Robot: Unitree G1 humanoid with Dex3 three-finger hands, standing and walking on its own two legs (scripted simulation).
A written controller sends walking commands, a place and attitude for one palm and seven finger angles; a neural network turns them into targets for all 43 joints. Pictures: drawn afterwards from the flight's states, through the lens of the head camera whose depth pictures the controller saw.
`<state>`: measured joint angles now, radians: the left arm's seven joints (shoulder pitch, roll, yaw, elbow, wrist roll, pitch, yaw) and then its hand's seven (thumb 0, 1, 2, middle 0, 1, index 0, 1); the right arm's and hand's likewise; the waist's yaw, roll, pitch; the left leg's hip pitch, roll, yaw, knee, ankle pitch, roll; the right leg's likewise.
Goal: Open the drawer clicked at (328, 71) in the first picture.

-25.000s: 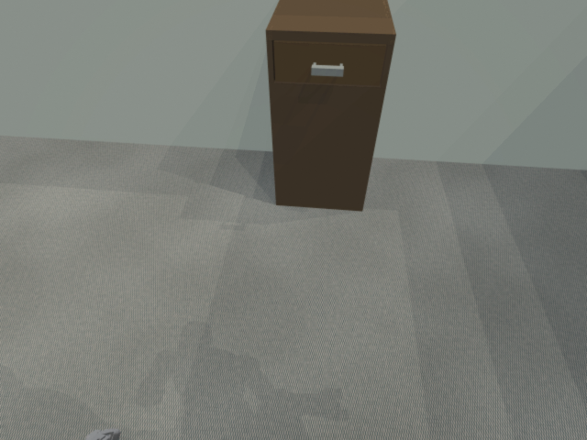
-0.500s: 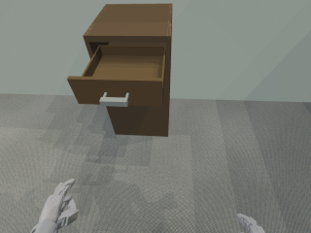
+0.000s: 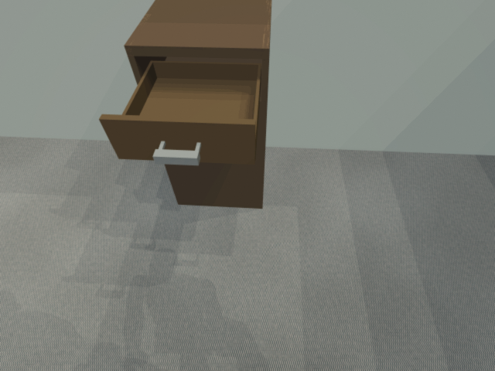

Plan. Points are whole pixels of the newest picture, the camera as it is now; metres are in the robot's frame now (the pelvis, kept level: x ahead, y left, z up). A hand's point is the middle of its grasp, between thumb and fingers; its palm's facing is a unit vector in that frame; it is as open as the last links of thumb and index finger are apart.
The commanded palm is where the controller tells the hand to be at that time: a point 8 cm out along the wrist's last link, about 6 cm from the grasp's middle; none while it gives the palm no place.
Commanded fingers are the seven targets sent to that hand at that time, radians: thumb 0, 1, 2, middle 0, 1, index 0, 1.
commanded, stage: let the arm hang, fingers relaxed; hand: left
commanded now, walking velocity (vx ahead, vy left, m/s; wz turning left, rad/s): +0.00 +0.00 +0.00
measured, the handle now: (178, 151) +0.61 +0.21 -0.06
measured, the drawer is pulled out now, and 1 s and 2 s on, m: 0.30 0.30 0.30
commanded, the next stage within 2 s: look to check the result in 0.44 s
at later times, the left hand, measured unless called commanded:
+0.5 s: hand out of the picture +0.02 +0.17 -0.17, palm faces +0.00 -0.98 -0.20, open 7.4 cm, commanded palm none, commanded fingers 0.00 0.90 0.90 -0.20 -0.30 -0.20 -0.30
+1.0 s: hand out of the picture +0.03 +0.16 -0.17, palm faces -0.01 -0.98 -0.21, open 7.4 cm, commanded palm none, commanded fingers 0.00 0.90 0.90 -0.20 -0.30 -0.20 -0.30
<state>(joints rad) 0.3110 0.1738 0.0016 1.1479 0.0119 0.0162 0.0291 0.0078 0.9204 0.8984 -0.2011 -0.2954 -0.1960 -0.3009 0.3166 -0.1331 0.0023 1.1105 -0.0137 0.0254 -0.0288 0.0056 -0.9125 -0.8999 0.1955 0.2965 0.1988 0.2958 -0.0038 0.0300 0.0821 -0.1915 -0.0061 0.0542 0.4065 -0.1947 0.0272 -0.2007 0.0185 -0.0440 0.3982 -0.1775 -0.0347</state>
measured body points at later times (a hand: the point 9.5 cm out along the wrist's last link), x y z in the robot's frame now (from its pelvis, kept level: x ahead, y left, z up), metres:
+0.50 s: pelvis +0.01 +0.00 +0.00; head +0.03 -0.01 +0.45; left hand +0.02 +0.22 -0.16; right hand -0.01 -0.21 -0.17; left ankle +0.02 +0.10 -0.74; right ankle +0.02 -0.10 -0.74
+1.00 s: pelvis +0.02 -0.01 +0.00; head +0.04 -0.02 +0.45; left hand +0.03 +0.21 -0.15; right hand +0.01 -0.23 -0.17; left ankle +0.02 +0.10 -0.74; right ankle +0.02 -0.10 -0.74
